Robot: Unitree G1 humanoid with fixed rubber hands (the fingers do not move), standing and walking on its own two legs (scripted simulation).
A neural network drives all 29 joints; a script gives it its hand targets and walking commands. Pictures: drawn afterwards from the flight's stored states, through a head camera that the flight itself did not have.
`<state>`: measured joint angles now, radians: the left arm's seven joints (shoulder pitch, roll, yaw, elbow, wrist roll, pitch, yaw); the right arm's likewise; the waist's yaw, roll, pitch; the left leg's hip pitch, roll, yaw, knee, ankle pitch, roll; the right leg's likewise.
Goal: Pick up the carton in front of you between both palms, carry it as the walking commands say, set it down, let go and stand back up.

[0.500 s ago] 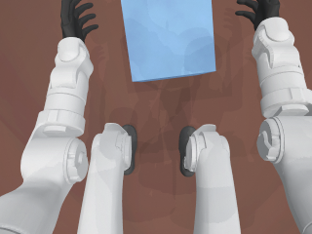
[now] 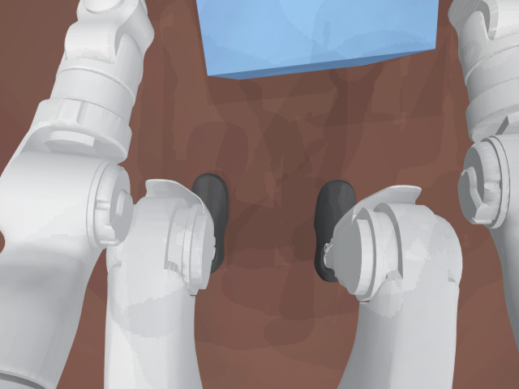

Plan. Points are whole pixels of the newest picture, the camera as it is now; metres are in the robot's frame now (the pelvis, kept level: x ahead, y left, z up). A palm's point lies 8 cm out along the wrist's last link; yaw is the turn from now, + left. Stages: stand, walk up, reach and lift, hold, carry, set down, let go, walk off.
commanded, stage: reach and lift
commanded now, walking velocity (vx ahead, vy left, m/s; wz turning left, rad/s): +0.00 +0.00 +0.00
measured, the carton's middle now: out of the picture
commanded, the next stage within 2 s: none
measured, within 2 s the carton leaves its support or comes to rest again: leaves its support in 0.72 s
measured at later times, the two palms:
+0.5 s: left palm out of the picture +0.54 +0.11 -0.17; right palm out of the picture +0.55 -0.19 -0.17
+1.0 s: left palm out of the picture +0.52 +0.10 -0.05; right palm out of the picture +0.51 -0.20 -0.06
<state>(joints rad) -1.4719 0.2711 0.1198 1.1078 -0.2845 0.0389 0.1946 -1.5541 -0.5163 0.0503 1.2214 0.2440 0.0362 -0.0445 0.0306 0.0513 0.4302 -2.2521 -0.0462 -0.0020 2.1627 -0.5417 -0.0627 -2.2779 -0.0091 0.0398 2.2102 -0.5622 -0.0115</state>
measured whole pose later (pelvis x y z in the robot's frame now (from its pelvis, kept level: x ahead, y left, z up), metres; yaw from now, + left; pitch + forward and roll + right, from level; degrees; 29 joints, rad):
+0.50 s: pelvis +0.00 +0.00 +0.01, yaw +0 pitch +37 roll +4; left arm -1.49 0.18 0.21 1.15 -0.19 0.02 0.22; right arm -1.61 -0.42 0.07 1.29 0.21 0.04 -0.06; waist 0.01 0.05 0.39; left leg -2.24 -0.04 0.00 2.13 -0.53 -0.06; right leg -2.27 0.00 0.04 2.17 -0.54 -0.01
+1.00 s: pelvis +0.00 +0.01 +0.03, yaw -4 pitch +41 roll +3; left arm -1.10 0.01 0.43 0.72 0.00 0.27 0.18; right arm -1.23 -0.22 -0.20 0.87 -0.03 0.31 -0.06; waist 0.00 0.05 0.01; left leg -2.22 -0.09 -0.04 2.07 -0.57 -0.09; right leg -2.26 0.05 0.06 2.08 -0.53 0.02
